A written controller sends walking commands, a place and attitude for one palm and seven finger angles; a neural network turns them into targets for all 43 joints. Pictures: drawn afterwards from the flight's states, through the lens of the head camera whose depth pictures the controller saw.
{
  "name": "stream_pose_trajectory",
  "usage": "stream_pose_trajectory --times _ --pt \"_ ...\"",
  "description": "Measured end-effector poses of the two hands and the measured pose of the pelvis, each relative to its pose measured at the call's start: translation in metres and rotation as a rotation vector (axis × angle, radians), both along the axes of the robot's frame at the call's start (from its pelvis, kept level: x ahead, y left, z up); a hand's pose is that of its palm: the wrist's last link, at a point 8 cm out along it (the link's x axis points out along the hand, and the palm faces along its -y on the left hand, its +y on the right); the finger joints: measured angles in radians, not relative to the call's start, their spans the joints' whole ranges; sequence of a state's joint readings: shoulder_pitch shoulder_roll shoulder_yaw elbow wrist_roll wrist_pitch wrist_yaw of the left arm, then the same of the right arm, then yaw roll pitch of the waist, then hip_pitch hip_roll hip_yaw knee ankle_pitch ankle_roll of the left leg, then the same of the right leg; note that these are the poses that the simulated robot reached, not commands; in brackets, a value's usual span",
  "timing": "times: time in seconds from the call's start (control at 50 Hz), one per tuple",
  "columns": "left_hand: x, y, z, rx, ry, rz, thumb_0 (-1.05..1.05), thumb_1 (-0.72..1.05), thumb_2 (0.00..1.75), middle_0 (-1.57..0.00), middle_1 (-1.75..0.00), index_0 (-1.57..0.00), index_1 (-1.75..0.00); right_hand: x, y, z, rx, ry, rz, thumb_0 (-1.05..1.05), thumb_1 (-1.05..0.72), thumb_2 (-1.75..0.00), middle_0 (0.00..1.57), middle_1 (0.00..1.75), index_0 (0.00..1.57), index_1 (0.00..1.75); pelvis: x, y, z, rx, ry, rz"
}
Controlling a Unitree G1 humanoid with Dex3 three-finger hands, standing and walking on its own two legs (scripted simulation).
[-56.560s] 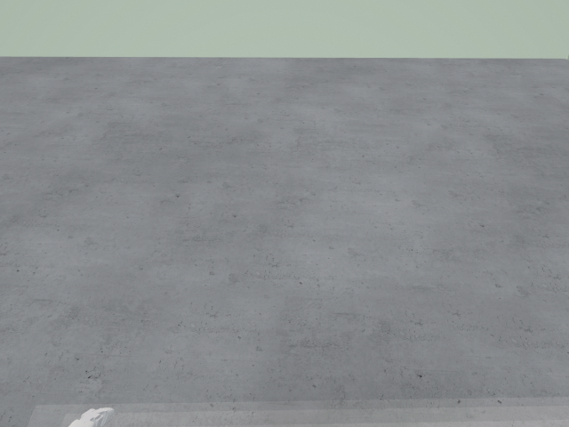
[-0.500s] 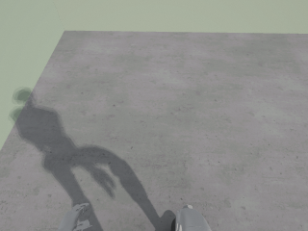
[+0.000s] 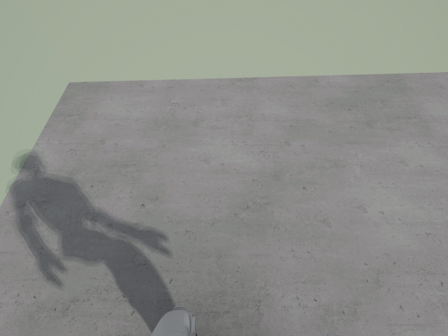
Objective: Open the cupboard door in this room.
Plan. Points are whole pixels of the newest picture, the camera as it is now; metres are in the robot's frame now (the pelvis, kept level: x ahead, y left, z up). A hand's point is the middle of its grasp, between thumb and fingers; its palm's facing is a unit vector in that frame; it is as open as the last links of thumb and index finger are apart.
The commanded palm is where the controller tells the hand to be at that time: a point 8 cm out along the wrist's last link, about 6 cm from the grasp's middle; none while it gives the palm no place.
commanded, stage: walk to a spot facing it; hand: left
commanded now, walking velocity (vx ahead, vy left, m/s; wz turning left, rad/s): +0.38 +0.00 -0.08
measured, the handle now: out of the picture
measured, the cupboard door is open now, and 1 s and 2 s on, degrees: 43 43 43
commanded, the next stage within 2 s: turn to face it in 0.20 s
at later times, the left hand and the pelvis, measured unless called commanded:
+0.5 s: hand (155, 244) +0.34 +0.20 -0.16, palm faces -0.06 -0.97 -0.25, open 7.3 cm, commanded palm none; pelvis +0.24 +0.01 +0.00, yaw -3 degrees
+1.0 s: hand (147, 244) +0.34 +0.23 -0.19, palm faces +0.30 -0.93 -0.23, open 7.3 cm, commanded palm none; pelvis +0.31 +0.01 -0.01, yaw +15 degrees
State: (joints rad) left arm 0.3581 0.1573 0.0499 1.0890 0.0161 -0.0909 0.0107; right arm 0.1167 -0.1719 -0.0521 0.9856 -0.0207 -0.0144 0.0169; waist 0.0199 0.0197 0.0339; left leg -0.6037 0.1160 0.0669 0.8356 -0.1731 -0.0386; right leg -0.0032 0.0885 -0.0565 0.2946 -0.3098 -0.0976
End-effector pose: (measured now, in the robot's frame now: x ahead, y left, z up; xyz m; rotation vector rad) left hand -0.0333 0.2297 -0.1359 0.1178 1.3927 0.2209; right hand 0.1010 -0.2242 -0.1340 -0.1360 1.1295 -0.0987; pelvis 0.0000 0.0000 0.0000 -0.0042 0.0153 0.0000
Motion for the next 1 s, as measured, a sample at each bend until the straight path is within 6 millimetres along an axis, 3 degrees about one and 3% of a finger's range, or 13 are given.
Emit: stream_pose_trajectory --times 0.12,0.18,0.26,0.36,0.44,0.52,0.58,0.64,0.72,0.8,0.86,0.92,1.0 --pt "0.009 -0.006 -0.017 -0.069 0.172 0.053 0.00 0.92 0.90 -0.20 -0.30 -0.20 -0.30 0.116 0.023 0.001 -0.021 -0.103 0.057 0.00 -0.91 -0.90 0.20 0.30 0.20 0.30 0.074 0.019 -0.015 0.009 -0.015 -0.011" --pt "0.036 0.000 -0.027 -0.098 0.221 0.041 0.00 0.91 0.90 -0.20 -0.30 -0.20 -0.30 0.145 0.030 -0.003 -0.045 -0.140 0.037 0.00 -0.91 -0.90 0.20 0.30 0.20 0.30 0.108 0.030 -0.024 0.004 -0.021 -0.039" --pt "0.115 0.012 -0.025 -0.089 0.140 -0.009 0.01 0.91 0.90 -0.20 -0.30 -0.20 -0.30 0.132 0.032 -0.004 -0.050 -0.049 -0.024 0.00 -0.91 -0.90 0.20 0.30 0.20 0.30 0.143 0.034 -0.014 0.019 -0.021 -0.067" --pt "0.235 0.020 -0.011 -0.051 -0.028 -0.108 0.01 0.92 0.90 -0.20 -0.30 -0.20 -0.30 0.093 0.020 0.000 -0.071 0.125 -0.143 -0.01 -0.95 -0.90 0.20 0.30 0.20 0.30 0.184 0.033 0.000 0.014 -0.015 -0.100" --pt "0.314 0.028 -0.001 0.007 -0.118 -0.171 0.03 0.95 0.90 -0.20 -0.30 -0.20 -0.30 0.059 0.015 -0.001 -0.051 0.288 -0.194 -0.01 -0.94 -0.90 0.20 0.30 0.20 0.30 0.215 0.021 0.002 0.010 -0.015 -0.082" --pt "0.381 0.017 0.003 0.048 -0.220 -0.192 0.02 0.94 0.90 -0.20 -0.30 -0.20 -0.30 0.038 0.014 -0.010 0.002 0.455 -0.209 0.00 -0.93 -0.90 0.20 0.30 0.20 0.30 0.248 0.001 -0.007 0.024 -0.018 -0.036" --pt "0.411 0.005 0.004 0.065 -0.284 -0.172 0.01 0.93 0.90 -0.20 -0.30 -0.20 -0.30 0.044 0.009 -0.020 0.034 0.538 -0.190 0.00 -0.92 -0.90 0.20 0.30 0.20 0.30 0.265 -0.009 -0.015 0.017 -0.013 0.008" --pt "0.419 -0.005 0.006 0.052 -0.313 -0.128 0.01 0.92 0.90 -0.20 -0.30 -0.20 -0.30 0.077 0.001 -0.019 0.029 0.528 -0.146 0.01 -0.92 -0.90 0.20 0.30 0.20 0.30 0.273 -0.012 -0.012 0.017 -0.020 0.059" --pt "0.408 -0.014 0.000 0.013 -0.284 -0.056 0.00 0.91 0.90 -0.20 -0.30 -0.20 -0.30 0.151 -0.009 -0.016 -0.002 0.401 -0.077 0.01 -0.91 -0.90 0.20 0.30 0.20 0.30 0.286 -0.012 -0.007 0.017 -0.014 0.115" --pt "0.396 0.000 -0.012 0.000 -0.273 0.039 -0.01 0.93 0.90 -0.21 -0.30 -0.20 -0.30 0.234 -0.010 -0.009 -0.055 0.237 0.026 0.01 -0.91 -0.90 0.20 0.30 0.20 0.30 0.295 -0.004 -0.010 0.009 -0.010 0.171" --pt "0.382 0.018 -0.029 -0.009 -0.248 0.096 -0.01 0.93 0.90 -0.21 -0.30 -0.20 -0.30 0.290 -0.006 -0.011 -0.104 0.114 0.105 0.00 -0.91 -0.90 0.20 0.30 0.20 0.30 0.302 0.008 -0.024 -0.019 -0.003 0.210" --pt "0.368 0.033 -0.033 0.012 -0.187 0.133 -0.01 0.92 0.90 -0.21 -0.30 -0.20 -0.30 0.328 -0.001 -0.003 -0.134 0.035 0.157 0.00 -0.91 -0.90 0.20 0.30 0.20 0.30 0.306 0.011 -0.025 -0.014 0.011 0.232" --pt "0.356 0.044 -0.018 0.048 -0.160 0.186 0.00 0.92 0.90 -0.20 -0.30 -0.20 -0.30 0.361 0.003 0.008 -0.144 0.003 0.223 0.00 -0.91 -0.90 0.20 0.30 0.20 0.30 0.314 0.008 -0.014 -0.007 0.027 0.267"
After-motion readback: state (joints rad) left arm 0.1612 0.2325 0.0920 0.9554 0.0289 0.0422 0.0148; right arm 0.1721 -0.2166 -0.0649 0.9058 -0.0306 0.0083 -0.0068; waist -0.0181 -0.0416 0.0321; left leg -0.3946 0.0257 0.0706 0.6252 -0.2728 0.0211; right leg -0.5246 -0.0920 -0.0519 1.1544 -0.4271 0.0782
